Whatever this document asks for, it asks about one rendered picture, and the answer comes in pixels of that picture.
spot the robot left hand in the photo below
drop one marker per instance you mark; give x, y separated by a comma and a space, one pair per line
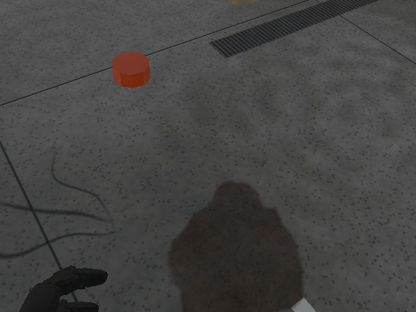
45, 296

